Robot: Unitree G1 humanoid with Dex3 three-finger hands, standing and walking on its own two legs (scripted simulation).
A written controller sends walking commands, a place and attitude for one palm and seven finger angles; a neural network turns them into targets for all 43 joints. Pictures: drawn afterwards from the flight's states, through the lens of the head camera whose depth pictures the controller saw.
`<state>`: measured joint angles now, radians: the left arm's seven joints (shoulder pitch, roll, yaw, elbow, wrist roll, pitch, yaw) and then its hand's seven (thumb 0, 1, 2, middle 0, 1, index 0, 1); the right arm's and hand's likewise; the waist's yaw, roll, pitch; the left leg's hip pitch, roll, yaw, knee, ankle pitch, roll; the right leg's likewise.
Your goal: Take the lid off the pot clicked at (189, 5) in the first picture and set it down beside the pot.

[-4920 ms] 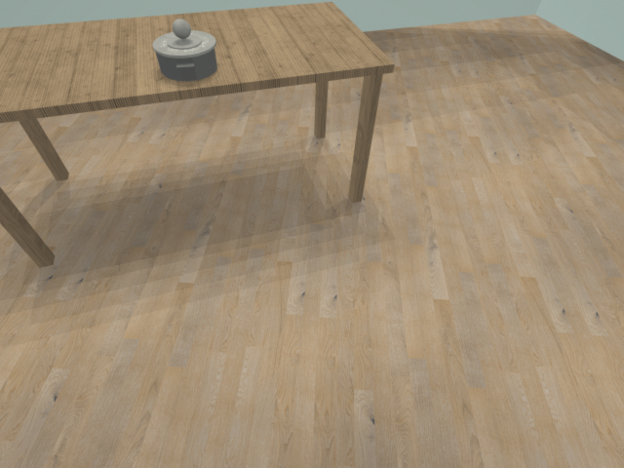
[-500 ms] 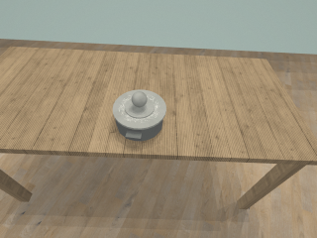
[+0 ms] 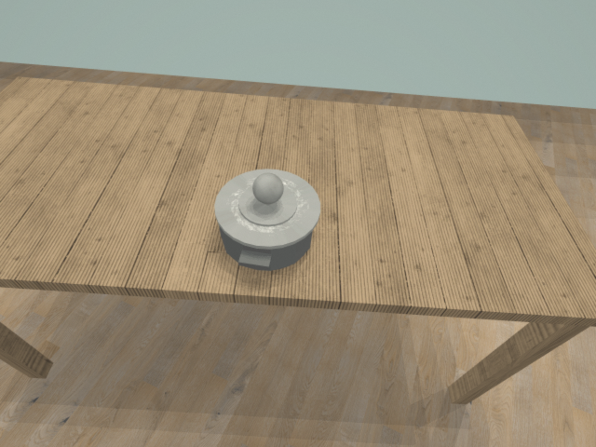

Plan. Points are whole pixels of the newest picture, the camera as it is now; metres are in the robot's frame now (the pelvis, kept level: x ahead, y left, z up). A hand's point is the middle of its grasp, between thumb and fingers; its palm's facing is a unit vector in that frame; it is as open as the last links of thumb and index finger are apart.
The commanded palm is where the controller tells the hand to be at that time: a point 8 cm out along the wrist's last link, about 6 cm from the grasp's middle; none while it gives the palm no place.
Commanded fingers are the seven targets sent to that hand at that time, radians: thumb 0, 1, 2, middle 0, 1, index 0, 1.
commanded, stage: come to a stop and stand still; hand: left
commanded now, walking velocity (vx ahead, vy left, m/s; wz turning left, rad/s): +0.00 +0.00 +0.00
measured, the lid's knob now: (268, 188) +0.51 +0.10 +0.03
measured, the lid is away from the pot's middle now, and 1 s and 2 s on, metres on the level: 0.00 0.00 0.00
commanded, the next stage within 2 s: look again from close up in 0.24 s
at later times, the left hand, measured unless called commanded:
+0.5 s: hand out of the picture -0.01 +0.17 -0.16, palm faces +0.04 -0.97 -0.23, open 7.4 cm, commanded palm none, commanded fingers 0.00 0.90 0.90 -0.20 -0.30 -0.20 -0.30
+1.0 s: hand out of the picture +0.04 +0.15 -0.17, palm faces +0.04 -0.98 -0.19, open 7.3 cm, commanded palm none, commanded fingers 0.00 0.90 0.90 -0.20 -0.30 -0.20 -0.30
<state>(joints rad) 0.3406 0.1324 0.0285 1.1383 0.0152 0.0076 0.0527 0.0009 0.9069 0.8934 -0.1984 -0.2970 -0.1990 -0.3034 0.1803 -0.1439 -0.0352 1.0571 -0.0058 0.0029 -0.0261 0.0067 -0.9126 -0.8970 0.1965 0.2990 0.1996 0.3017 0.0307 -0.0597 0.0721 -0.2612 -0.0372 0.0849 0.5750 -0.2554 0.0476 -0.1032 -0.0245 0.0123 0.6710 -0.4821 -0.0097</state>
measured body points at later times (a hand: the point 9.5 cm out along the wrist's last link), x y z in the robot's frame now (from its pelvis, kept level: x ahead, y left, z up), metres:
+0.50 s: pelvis +0.01 -0.01 +0.01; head +0.01 -0.02 +0.46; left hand -0.01 +0.22 -0.14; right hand +0.02 -0.23 -0.16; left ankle +0.02 +0.09 -0.73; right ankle -0.03 -0.11 -0.73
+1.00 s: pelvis +0.03 -0.03 +0.01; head +0.04 -0.01 +0.46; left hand +0.04 +0.20 -0.15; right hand +0.07 -0.25 -0.14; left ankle +0.02 +0.09 -0.73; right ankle -0.03 -0.11 -0.73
